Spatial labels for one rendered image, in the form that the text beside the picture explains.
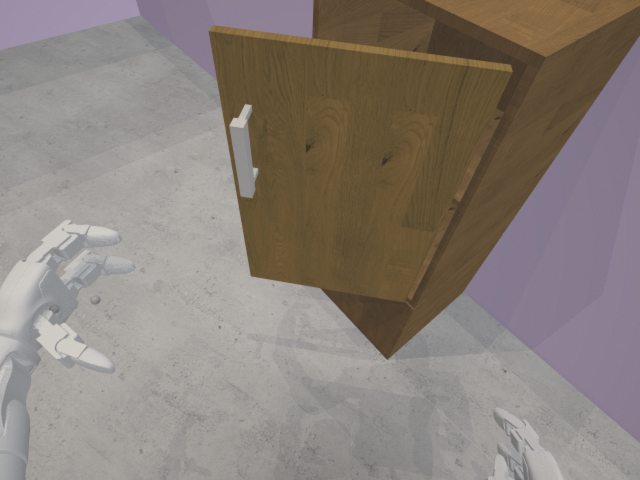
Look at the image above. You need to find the left robot forearm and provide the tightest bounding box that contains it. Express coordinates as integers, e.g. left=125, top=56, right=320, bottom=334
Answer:
left=0, top=333, right=41, bottom=480

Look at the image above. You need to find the handle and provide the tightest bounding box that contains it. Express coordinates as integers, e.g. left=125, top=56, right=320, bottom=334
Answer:
left=229, top=104, right=259, bottom=198

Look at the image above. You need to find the cupboard door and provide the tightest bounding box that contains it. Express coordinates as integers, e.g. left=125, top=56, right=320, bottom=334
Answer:
left=209, top=25, right=513, bottom=303

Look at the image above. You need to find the right robot hand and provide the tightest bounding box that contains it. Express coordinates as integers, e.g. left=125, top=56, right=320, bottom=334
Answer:
left=488, top=408, right=564, bottom=480

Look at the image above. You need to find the left robot hand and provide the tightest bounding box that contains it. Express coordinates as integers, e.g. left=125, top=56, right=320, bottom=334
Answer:
left=0, top=220, right=136, bottom=374

